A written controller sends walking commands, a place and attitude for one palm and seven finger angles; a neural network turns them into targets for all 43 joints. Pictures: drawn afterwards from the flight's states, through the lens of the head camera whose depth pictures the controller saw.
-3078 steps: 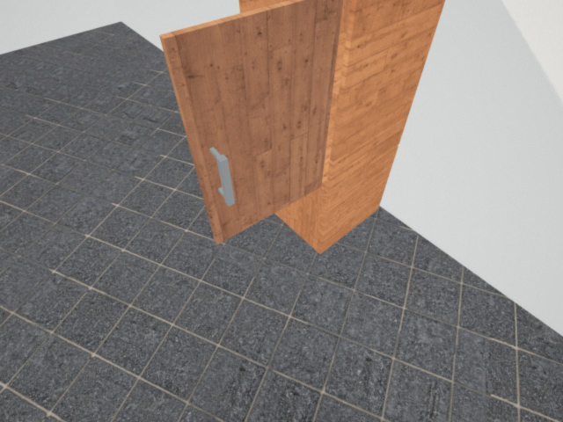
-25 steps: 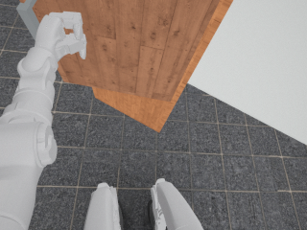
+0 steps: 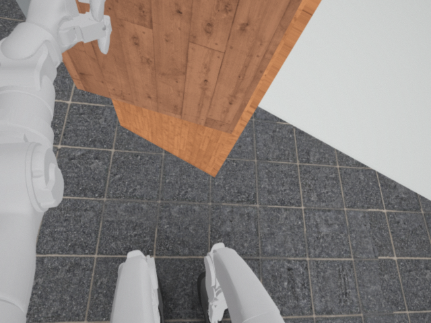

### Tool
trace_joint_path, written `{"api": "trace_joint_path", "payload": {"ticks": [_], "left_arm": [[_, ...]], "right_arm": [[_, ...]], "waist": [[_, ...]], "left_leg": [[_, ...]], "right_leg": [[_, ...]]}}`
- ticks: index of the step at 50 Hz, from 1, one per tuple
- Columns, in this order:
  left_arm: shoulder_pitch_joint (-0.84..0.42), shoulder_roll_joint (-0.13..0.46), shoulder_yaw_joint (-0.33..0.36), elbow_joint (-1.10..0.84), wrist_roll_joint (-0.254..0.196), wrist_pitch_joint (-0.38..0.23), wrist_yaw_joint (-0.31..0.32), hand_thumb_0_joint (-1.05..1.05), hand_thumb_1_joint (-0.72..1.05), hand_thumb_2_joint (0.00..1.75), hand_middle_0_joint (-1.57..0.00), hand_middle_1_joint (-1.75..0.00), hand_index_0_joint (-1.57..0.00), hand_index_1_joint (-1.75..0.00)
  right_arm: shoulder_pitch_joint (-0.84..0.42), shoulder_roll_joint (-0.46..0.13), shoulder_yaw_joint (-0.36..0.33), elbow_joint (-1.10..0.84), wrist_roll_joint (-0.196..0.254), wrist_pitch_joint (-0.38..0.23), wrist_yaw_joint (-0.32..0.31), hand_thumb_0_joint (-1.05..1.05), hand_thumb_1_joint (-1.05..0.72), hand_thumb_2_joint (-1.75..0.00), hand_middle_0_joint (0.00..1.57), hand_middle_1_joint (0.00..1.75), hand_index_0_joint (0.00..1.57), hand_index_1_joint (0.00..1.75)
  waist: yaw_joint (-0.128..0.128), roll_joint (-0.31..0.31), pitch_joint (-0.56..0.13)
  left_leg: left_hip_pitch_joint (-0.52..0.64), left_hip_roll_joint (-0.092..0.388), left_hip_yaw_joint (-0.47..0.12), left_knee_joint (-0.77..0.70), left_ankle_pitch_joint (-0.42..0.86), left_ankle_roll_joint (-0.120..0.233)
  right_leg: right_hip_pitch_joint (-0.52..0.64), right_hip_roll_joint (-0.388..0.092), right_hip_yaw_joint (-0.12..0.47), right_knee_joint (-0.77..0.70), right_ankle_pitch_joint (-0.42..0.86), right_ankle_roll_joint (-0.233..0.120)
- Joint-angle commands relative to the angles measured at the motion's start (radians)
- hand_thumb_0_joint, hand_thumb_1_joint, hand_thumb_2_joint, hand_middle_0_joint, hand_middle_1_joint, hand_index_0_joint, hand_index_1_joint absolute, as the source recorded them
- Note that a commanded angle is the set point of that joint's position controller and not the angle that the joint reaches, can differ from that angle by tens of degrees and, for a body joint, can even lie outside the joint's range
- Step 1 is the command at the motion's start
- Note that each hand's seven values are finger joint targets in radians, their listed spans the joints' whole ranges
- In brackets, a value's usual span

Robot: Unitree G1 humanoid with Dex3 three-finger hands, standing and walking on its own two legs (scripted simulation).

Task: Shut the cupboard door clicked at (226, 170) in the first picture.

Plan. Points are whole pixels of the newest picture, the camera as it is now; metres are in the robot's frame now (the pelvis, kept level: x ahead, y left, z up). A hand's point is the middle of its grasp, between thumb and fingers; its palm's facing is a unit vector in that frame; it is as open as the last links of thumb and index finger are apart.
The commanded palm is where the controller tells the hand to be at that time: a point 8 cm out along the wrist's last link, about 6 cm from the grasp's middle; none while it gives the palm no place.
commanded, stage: push the door shut along its arc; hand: left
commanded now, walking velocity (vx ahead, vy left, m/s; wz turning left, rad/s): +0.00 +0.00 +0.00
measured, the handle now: (39, 1) +0.63 +0.20 +0.09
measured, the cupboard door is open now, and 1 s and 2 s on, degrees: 14 8 8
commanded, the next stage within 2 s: pull the fist back off the door in 0.08 s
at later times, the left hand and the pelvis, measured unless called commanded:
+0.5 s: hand (123, 23) +0.60 +0.08 +0.08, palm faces +0.04 -1.00 -0.09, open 3.0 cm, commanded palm +0.57 +0.11 +0.09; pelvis +0.00 +0.00 +0.00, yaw -1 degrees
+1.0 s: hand (118, 69) +0.51 +0.09 +0.08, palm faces +0.03 -1.00 +0.00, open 3.1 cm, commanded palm +0.49 +0.13 +0.09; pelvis +0.03 -0.01 +0.04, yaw +3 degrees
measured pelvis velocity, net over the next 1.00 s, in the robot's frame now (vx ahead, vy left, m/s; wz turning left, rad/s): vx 0.03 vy -0.01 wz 0.05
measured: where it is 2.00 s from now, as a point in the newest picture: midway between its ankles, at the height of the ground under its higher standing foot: (184, 316)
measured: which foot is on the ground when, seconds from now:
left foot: down 0.00-1.00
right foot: down 0.00-1.00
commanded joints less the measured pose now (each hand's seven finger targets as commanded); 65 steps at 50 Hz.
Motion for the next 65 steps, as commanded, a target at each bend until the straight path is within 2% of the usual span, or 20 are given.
{"api": "trace_joint_path", "payload": {"ticks": [1,9,10,13,16,19,22,25,29,31,35,39,45,49,54,59,61,62,63,65], "left_arm": [[-0.601,0.091,0.018,-0.2,-0.017,-0.043,-0.012,0.0,0.9,0.9,-1.3,-1.5,-1.3,-1.5],[-0.678,0.027,-0.036,-0.212,-0.003,-0.019,-0.015,0.0,0.9,0.9,-1.3,-1.5,-1.3,-1.5],[-0.678,0.073,0.168,-0.211,-0.074,0.0,0.186,0.0,0.9,0.9,-1.3,-1.5,-1.3,-1.5],[-0.606,-0.012,0.161,-0.179,-0.027,0.002,0.401,0.0,0.9,0.9,-1.3,-1.5,-1.3,-1.5],[-0.59,-0.022,0.177,-0.283,0.057,-0.073,0.59,0.0,0.9,0.9,-1.3,-1.5,-1.3,-1.5],[-0.532,0.002,0.126,-0.312,0.198,-0.157,0.662,0.0,0.9,0.9,-1.3,-1.5,-1.3,-1.5],[-0.487,0.024,0.125,-0.288,0.203,-0.176,0.618,0.0,0.9,0.9,-1.3,-1.5,-1.3,-1.5],[-0.458,0.01,0.136,-0.273,0.126,-0.15,0.551,0.0,0.9,0.9,-1.3,-1.5,-1.3,-1.5],[-0.356,0.009,0.197,-0.297,0.049,-0.18,0.533,0.0,0.9,0.9,-1.3,-1.5,-1.3,-1.5],[-0.274,0.0,0.205,-0.269,0.055,-0.21,0.543,0.0,0.9,0.9,-1.3,-1.5,-1.3,-1.5],[-0.102,-0.069,0.159,-0.235,0.087,-0.26,0.546,0.0,0.9,0.9,-1.3,-1.5,-1.3,-1.5],[-0.005,-0.192,0.076,-0.315,0.052,-0.276,0.513,0.0,0.9,0.9,-1.3,-1.5,-1.3,-1.5],[-0.052,-0.27,0.016,-0.538,-0.009,-0.324,0.515,0.0,0.9,0.9,-1.3,-1.5,-1.3,-1.5],[-0.02,-0.304,-0.027,-0.623,0.012,-0.39,0.549,0.0,0.9,0.9,-1.3,-1.5,-1.3,-1.5],[0.01,-0.327,-0.052,-0.429,0.067,-0.365,0.586,0.0,0.9,0.9,-1.3,-1.5,-1.3,-1.5],[0.071,-0.309,0.001,-0.31,0.042,-0.313,0.587,0.0,0.9,0.9,-1.3,-1.5,-1.3,-1.5],[0.134,-0.203,0.093,-0.394,0.018,-0.318,0.575,0.0,0.9,0.9,-1.3,-1.5,-1.3,-1.5],[0.151,-0.166,0.118,-0.466,0.011,-0.334,0.567,0.0,0.9,0.9,-1.3,-1.5,-1.3,-1.5],[0.196,-0.167,0.116,-0.539,0.004,-0.345,0.557,0.0,0.9,0.9,-1.3,-1.5,-1.3,-1.5],[0.25,-0.191,0.072,-0.689,-0.006,-0.355,0.533,0.0,0.9,0.9,-1.3,-1.5,-1.3,-1.5]], "right_arm": [[0.221,-0.201,-0.064,-0.003,0.002,-0.028,-0.017,0.0,-0.9,-0.9,0.2,0.3,0.2,0.3],[0.223,-0.204,-0.065,0.023,-0.007,-0.055,-0.023,0.0,-0.9,-0.9,0.2,0.3,0.2,0.3],[0.302,-0.178,-0.051,-0.026,-0.024,-0.051,-0.009,0.0,-0.9,-0.9,0.2,0.3,0.2,0.3],[0.307,-0.171,-0.062,-0.028,-0.054,-0.032,0.038,0.0,-0.9,-0.9,0.2,0.3,0.2,0.3],[0.327,-0.159,-0.076,-0.04,-0.089,-0.016,0.082,0.0,-0.9,-0.9,0.2,0.3,0.2,0.3],[0.337,-0.164,-0.094,-0.037,-0.103,0.012,0.127,0.0,-0.9,-0.9,0.2,0.3,0.2,0.3],[0.343,-0.171,-0.101,-0.04,-0.088,0.04,0.135,0.0,-0.9,-0.9,0.2,0.3,0.2,0.3],[0.327,-0.169,-0.097,-0.058,-0.062,0.058,0.121,0.0,-0.9,-0.9,0.2,0.3,0.2,0.3],[0.313,-0.155,-0.092,-0.068,-0.052,0.059,0.108,0.0,-0.9,-0.9,0.2,0.3,0.2,0.3],[0.309,-0.146,-0.093,-0.066,-0.057,0.061,0.11,0.0,-0.9,-0.9,0.2,0.3,0.2,0.3],[0.299,-0.14,-0.103,-0.072,-0.058,0.078,0.122,0.0,-0.9,-0.9,0.2,0.3,0.2,0.3],[0.272,-0.139,-0.123,-0.091,-0.045,0.101,0.125,0.0,-0.9,-0.9,0.2,0.3,0.2,0.3],[0.219,-0.132,-0.143,-0.094,-0.031,0.116,0.11,0.0,-0.9,-0.9,0.2,0.3,0.2,0.3],[0.183,-0.122,-0.15,-0.079,-0.034,0.109,0.105,0.0,-0.9,-0.9,0.2,0.3,0.2,0.3],[0.155,-0.122,-0.146,-0.056,-0.039,0.125,0.1,0.0,-0.9,-0.9,0.2,0.3,0.2,0.3],[0.115,-0.12,-0.128,-0.093,-0.033,0.145,0.096,0.0,-0.9,-0.9,0.2,0.3,0.2,0.3],[0.102,-0.123,-0.124,-0.132,-0.026,0.149,0.092,0.0,-0.9,-0.9,0.2,0.3,0.2,0.3],[0.098,-0.125,-0.125,-0.153,-0.024,0.149,0.087,0.0,-0.9,-0.9,0.2,0.3,0.2,0.3],[0.088,-0.115,-0.123,-0.169,-0.018,0.149,0.086,0.0,-0.9,-0.9,0.2,0.3,0.2,0.3],[0.074,-0.106,-0.125,-0.189,-0.004,0.143,0.084,0.0,-0.9,-0.9,0.2,0.3,0.2,0.3]], "waist": [[-0.087,0.213,-0.571],[-0.114,0.268,-0.595],[-0.082,0.235,-0.562],[-0.078,0.209,-0.572],[-0.045,0.263,-0.643],[-0.039,0.287,-0.692],[-0.043,0.23,-0.688],[-0.038,0.158,-0.65],[0.002,0.1,-0.628],[0.007,0.055,-0.552],[0.035,0.034,-0.499],[0.055,0.06,-0.541],[0.055,0.074,-0.593],[0.072,0.117,-0.623],[0.04,0.019,-0.494],[0.07,-0.039,-0.476],[0.133,-0.054,-0.532],[0.158,-0.017,-0.598],[0.182,-0.001,-0.642],[0.191,-0.003,-0.661]], "left_leg": [[0.61,-0.005,-0.092,-0.075,0.328,0.026],[0.676,0.0,-0.108,-0.065,0.343,0.026],[0.617,0.022,-0.132,-0.099,0.285,0.015],[0.606,0.024,-0.153,-0.122,0.267,0.002],[0.644,0.021,-0.143,-0.129,0.307,-0.009],[0.695,0.019,-0.138,-0.136,0.347,-0.017],[0.648,0.006,-0.111,-0.16,0.317,-0.009],[0.571,-0.006,-0.086,-0.196,0.252,-0.003],[0.553,-0.011,-0.067,-0.218,0.279,-0.001],[0.487,-0.012,-0.046,-0.214,0.266,0.004],[0.487,-0.022,-0.027,-0.223,0.298,0.002],[0.607,-0.029,-0.019,-0.247,0.374,-0.006],[0.721,-0.038,-0.019,-0.257,0.417,-0.004],[0.822,-0.035,-0.031,-0.256,0.481,-0.011],[0.724,-0.04,-0.023,-0.25,0.4,-0.006],[0.62,-0.053,-0.005,-0.263,0.339,-0.004],[0.597,-0.058,0.011,-0.291,0.32,-0.004],[0.644,-0.059,0.012,-0.307,0.354,-0.006],[0.689,-0.059,0.016,-0.326,0.39,-0.008],[0.758,-0.055,0.023,-0.36,0.411,-0.008]], "right_leg": [[0.075,0.007,0.093,-0.206,0.245,0.014],[-0.011,0.012,0.068,-0.186,0.235,0.013],[0.002,0.005,0.07,-0.194,0.214,0.015],[-0.008,-0.004,0.062,-0.177,0.194,0.025],[0.02,-0.01,0.068,-0.176,0.216,0.03],[0.041,-0.008,0.067,-0.177,0.232,0.026],[0.164,-0.004,0.084,-0.215,0.254,0.026],[0.292,-0.004,0.109,-0.268,0.249,0.033],[0.364,-0.006,0.122,-0.286,0.299,0.037],[0.393,-0.011,0.138,-0.298,0.316,0.043],[0.409,-0.016,0.139,-0.296,0.38,0.042],[0.424,-0.02,0.127,-0.298,0.465,0.039],[0.456,-0.028,0.13,-0.317,0.52,0.044],[0.42,-0.03,0.115,-0.297,0.539,0.04],[0.384,-0.034,0.119,-0.306,0.498,0.052],[0.457,-0.038,0.134,-0.317,0.48,0.052],[0.583,-0.041,0.159,-0.333,0.493,0.051],[0.625,-0.042,0.164,-0.328,0.535,0.048],[0.669,-0.043,0.164,-0.335,0.577,0.048],[0.717,-0.041,0.161,-0.366,0.602,0.051]]}}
